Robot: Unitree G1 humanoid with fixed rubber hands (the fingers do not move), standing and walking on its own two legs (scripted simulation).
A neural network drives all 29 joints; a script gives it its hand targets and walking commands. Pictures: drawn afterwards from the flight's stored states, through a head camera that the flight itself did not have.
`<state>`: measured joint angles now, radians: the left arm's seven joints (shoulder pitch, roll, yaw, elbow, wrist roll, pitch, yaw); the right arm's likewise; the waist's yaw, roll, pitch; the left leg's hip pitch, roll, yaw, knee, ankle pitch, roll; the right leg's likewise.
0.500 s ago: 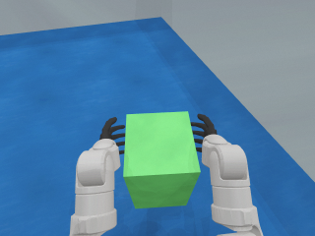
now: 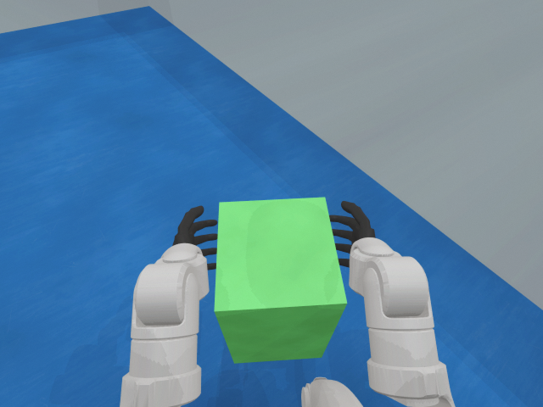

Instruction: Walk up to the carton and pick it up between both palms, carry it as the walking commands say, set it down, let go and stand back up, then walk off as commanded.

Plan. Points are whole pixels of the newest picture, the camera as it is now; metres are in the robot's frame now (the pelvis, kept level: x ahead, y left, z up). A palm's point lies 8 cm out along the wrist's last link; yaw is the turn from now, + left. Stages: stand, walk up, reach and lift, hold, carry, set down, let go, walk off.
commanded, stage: carry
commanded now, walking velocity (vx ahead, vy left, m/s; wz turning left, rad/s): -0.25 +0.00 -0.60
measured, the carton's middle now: (275, 287) +0.30 +0.01 +0.00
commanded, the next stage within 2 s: none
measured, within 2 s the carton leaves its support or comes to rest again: neither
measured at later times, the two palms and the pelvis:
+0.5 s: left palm (302, 371) +0.16 -0.01 +0.07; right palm out of the picture +0.08 -0.23 +0.08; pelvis -0.17 -0.01 -0.01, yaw -18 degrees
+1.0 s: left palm out of the picture -0.05 -0.06 +0.06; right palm out of the picture -0.20 -0.24 +0.06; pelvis -0.36 +0.03 -0.01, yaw -36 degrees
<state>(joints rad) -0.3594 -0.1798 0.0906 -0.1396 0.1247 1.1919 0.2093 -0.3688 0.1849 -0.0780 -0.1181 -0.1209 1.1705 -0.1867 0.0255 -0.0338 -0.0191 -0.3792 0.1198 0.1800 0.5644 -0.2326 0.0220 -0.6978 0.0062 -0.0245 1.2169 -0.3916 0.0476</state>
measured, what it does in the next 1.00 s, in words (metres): walks backwards, turning right: right foot, then left foot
